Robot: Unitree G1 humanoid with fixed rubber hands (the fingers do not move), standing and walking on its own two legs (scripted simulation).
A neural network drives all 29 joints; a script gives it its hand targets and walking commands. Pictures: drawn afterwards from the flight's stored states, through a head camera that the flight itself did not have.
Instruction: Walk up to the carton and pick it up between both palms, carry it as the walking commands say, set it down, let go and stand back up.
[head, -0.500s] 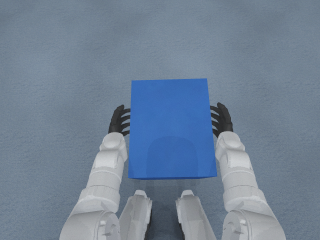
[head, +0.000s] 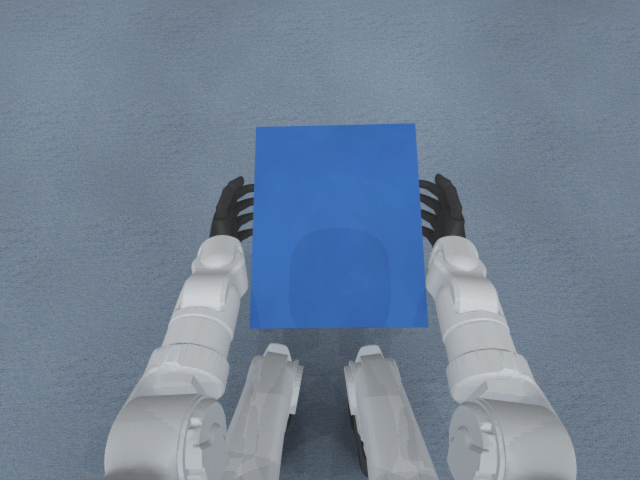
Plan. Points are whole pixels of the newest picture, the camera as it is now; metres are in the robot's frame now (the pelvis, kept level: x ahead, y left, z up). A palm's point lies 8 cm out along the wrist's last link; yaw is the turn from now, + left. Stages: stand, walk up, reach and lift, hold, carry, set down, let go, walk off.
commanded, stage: set down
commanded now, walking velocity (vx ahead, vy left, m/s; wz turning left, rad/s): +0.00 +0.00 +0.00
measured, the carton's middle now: (336, 242) +0.43 -0.01 -0.15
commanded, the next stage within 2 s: none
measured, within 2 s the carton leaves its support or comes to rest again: neither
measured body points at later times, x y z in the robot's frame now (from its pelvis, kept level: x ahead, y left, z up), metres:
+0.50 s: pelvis -0.04 +0.01 -0.07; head +0.27 +0.01 +0.25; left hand +0.45 +0.13 -0.20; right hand +0.46 -0.15 -0.19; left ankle +0.08 +0.11 -0.54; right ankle +0.07 -0.11 -0.54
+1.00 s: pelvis -0.07 +0.00 -0.13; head +0.28 -0.01 +0.14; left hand +0.50 +0.12 -0.26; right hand +0.50 -0.16 -0.25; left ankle +0.07 +0.11 -0.54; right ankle +0.07 -0.11 -0.54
